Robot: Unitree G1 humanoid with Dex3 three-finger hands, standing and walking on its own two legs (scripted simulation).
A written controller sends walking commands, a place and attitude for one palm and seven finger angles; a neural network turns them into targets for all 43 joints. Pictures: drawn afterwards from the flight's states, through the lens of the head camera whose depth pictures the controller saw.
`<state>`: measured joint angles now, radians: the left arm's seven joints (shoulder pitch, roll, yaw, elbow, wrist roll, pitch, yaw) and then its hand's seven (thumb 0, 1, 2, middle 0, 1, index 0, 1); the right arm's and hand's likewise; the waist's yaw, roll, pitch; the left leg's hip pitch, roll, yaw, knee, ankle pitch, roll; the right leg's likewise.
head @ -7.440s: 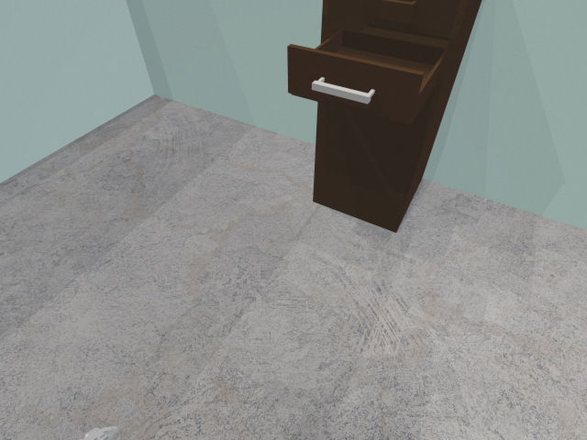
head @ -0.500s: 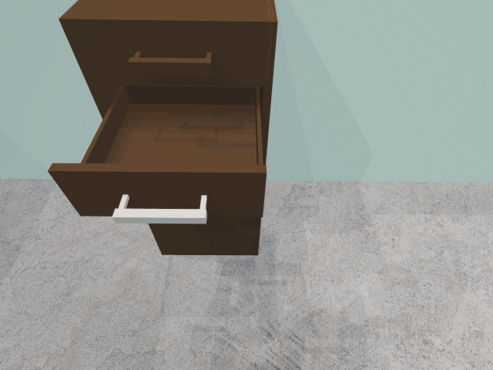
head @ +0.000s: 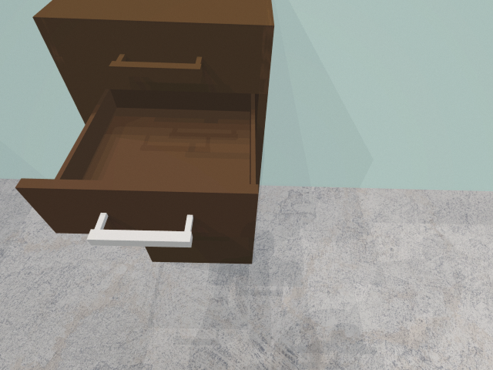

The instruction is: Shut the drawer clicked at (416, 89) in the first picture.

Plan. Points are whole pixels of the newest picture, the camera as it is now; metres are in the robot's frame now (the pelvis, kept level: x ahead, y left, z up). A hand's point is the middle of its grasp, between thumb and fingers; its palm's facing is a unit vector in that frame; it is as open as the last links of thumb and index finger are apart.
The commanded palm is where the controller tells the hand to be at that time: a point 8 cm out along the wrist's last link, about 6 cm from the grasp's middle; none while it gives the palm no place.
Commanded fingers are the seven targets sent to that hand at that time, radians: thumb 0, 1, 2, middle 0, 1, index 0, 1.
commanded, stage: come to a stop and stand still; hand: left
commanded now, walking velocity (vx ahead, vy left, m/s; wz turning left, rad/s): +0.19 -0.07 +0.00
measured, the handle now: (143, 228) +0.33 +0.20 +0.02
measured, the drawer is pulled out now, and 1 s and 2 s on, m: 0.28 0.28 0.28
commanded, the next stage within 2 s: look again from close up in 1.10 s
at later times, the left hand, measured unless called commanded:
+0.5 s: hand out of the picture +0.08 +0.16 -0.16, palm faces +0.07 -0.96 -0.25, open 7.3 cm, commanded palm none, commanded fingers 0.00 0.90 0.90 -0.20 -0.30 -0.20 -0.30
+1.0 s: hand out of the picture -0.03 +0.24 -0.16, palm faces +0.10 -0.95 -0.29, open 7.4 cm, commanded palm none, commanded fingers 0.00 0.90 0.90 -0.20 -0.30 -0.20 -0.30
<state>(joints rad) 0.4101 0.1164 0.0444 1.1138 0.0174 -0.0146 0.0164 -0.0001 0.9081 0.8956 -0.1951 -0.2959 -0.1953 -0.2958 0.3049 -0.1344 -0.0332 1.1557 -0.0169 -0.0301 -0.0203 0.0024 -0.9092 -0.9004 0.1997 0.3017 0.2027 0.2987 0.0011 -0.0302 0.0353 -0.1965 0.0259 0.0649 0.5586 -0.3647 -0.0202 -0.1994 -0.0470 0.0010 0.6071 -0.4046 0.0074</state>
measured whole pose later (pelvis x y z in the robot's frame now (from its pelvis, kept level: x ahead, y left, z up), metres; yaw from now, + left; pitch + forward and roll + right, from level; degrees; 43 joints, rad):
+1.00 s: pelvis -0.02 +0.03 +0.00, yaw +3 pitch -2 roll +0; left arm 0.37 0.20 0.03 0.94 0.03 0.03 0.03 0.00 0.91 0.90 -0.19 -0.30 -0.20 -0.30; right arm 0.23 -0.21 -0.03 0.91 -0.03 0.05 0.01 -0.01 -0.93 -0.90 0.21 0.30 0.21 0.30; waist 0.02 0.05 0.03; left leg -0.32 -0.05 0.05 0.54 -0.20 0.07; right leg -0.34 -0.03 0.07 0.58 -0.28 0.00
